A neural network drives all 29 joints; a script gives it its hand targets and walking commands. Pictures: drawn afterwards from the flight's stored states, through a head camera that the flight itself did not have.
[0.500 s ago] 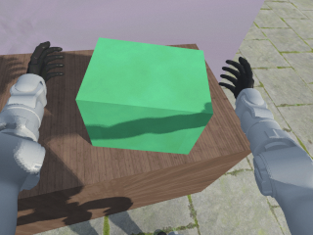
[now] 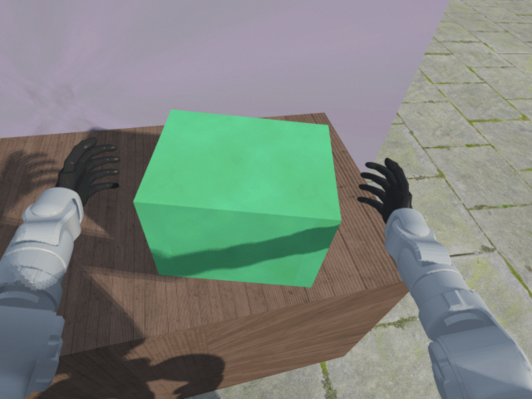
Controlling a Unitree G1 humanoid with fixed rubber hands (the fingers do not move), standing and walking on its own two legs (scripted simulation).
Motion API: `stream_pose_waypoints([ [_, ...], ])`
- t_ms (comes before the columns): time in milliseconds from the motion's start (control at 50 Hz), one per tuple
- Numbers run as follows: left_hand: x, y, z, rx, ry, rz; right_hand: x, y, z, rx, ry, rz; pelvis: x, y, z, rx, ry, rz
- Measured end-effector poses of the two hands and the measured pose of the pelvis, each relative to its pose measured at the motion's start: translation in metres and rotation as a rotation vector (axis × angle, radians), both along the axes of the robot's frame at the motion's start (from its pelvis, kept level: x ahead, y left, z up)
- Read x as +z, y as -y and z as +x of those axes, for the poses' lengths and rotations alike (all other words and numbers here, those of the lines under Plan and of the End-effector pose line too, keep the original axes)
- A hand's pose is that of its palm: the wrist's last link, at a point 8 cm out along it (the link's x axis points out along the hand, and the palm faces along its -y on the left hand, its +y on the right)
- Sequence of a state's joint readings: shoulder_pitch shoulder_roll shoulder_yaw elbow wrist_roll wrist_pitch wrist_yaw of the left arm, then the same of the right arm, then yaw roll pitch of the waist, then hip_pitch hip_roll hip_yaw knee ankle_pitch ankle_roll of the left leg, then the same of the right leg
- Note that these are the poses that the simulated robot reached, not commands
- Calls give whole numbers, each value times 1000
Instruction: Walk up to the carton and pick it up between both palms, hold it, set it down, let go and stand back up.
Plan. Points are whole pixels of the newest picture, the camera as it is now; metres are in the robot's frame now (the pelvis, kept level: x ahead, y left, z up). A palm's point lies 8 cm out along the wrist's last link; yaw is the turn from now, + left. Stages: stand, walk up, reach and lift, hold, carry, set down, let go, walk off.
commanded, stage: set down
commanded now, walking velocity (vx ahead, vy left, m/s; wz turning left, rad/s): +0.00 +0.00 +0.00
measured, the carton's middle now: (242, 200) +0.48 -0.01 -0.02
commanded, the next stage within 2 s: none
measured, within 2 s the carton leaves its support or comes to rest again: neither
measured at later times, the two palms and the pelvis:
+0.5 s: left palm (57, 213) +0.38 +0.27 +0.08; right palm (390, 238) +0.33 -0.23 +0.05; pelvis +0.02 +0.00 +0.00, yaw +0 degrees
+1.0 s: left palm (33, 341) +0.24 +0.29 -0.01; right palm (395, 332) +0.20 -0.21 +0.00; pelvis -0.01 +0.01 +0.00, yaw +0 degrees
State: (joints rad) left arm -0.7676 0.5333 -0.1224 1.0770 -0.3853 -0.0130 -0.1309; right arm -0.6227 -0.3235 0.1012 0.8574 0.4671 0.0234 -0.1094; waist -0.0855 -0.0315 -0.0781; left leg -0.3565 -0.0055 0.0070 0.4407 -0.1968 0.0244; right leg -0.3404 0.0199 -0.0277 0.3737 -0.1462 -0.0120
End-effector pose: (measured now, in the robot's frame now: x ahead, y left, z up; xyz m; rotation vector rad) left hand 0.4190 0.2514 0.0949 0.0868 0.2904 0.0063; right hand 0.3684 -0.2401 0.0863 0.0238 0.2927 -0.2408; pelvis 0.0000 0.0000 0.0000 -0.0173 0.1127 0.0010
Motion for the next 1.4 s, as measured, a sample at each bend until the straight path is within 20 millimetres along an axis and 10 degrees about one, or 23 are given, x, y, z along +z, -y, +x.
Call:
stream_pose_waypoints([
  [360,13,-9,-7,10,57,9,1,-4,8,2,38,4,0,-2,10,6,26,-3],
  [580,-36,-20,-57,24,-27,-20,-50,-10,-56,-27,-31,38,2,0,19,-2,137,-4],
  [760,-48,-17,-87,20,13,-35,-37,-17,-71,-6,46,28,2,-3,7,-16,130,2],
  [1000,-101,-40,-182,55,-82,-24,-88,-28,-164,-60,-105,30,0,-7,-6,-9,179,3],
  [1240,-97,-35,-180,44,22,-12,-88,-32,-128,-4,-23,40,-8,-10,-7,4,122,5],
  [1400,-103,-39,-203,41,-34,17,-114,-38,-154,-17,-85,58,-3,-4,13,7,176,-1],
])
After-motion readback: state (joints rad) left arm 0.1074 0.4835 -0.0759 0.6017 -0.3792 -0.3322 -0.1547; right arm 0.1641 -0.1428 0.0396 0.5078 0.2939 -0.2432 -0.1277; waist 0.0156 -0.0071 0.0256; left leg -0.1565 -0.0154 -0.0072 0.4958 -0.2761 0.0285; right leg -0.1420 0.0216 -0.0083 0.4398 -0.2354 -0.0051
